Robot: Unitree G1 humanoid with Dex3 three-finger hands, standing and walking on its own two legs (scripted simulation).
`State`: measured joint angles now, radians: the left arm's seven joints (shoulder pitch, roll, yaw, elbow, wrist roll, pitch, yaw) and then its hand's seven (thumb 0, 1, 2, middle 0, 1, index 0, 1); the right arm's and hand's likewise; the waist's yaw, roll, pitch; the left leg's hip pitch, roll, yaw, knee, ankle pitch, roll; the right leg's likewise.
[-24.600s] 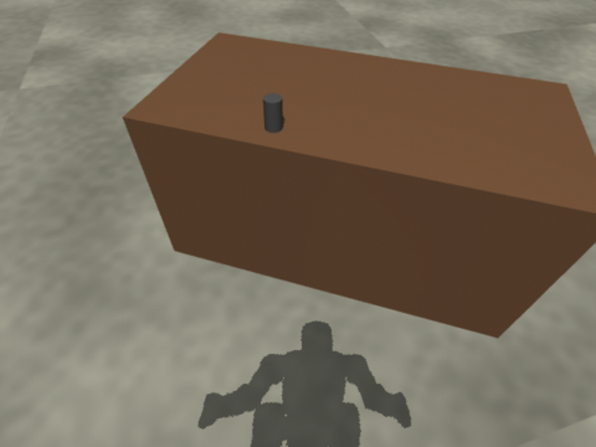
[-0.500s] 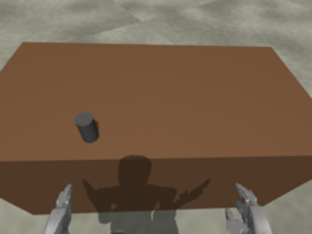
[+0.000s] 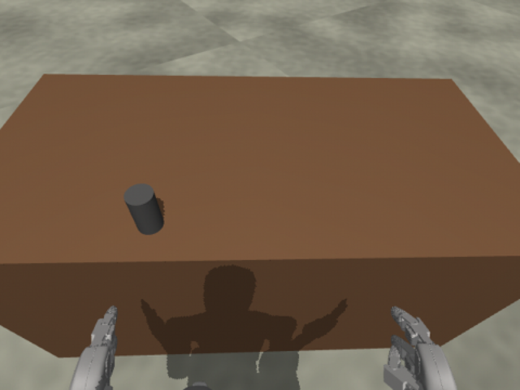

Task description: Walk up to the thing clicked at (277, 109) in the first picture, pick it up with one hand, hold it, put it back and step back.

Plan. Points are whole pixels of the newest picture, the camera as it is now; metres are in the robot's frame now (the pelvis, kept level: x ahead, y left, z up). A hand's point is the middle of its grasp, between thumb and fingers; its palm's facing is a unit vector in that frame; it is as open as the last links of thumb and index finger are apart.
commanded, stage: home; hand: left
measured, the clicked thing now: (145, 210) +0.44 +0.22 -0.02
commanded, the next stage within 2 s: stand in 1.80 s
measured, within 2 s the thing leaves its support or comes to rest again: neither
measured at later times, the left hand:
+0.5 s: hand (138, 373) +0.17 +0.18 -0.04, palm faces +0.11 -0.97 -0.22, open 17.5 cm
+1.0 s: hand (137, 369) +0.18 +0.18 -0.04, palm faces +0.12 -0.97 -0.22, open 17.6 cm
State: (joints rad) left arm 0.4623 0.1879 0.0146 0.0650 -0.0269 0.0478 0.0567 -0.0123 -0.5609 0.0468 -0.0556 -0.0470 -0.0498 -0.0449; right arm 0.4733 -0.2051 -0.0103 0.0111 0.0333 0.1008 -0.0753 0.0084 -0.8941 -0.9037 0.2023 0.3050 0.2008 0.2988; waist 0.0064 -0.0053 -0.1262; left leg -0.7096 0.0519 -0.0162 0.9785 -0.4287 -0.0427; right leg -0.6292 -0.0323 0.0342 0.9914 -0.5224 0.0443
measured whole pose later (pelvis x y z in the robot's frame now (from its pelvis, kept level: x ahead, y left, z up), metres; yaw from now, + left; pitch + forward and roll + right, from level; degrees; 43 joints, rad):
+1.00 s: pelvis +0.01 +0.00 +0.00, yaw +0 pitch +10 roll +0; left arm 0.48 0.19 0.01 0.04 -0.02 0.04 0.08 -0.01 -0.57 0.04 -0.05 -0.05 -0.05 -0.05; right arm 0.48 -0.20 -0.01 -0.03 0.04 0.14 -0.08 0.01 -0.90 -0.90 0.20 0.30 0.20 0.30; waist 0.01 0.00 -0.14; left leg -0.73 0.05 -0.01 1.00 -0.45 -0.04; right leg -0.65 -0.03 0.04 1.01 -0.54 0.05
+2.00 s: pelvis +0.01 +0.01 +0.02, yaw +0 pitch +0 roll +0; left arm 0.28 0.36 0.02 0.79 0.04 -0.01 0.02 -0.01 -0.54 0.07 -0.09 -0.09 -0.08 -0.09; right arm 0.22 -0.34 -0.06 0.86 -0.04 0.00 0.00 0.00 -0.90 -0.90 0.20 0.30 0.20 0.30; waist 0.01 0.00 0.04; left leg -0.44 0.05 0.00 0.85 -0.40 -0.02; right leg -0.35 -0.04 0.04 0.83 -0.47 0.04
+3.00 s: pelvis -0.01 +0.01 +0.06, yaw -1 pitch -4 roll +0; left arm 0.15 0.34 0.00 1.15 0.02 -0.01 0.00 0.00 0.90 0.90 -0.21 -0.30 -0.20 -0.30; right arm 0.13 -0.33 -0.02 1.16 -0.01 0.00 0.01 0.00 -0.90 -0.90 0.20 0.30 0.20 0.30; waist 0.00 0.00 0.08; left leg -0.18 0.05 0.02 0.41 -0.17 -0.03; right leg -0.11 -0.04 0.04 0.40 -0.24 0.05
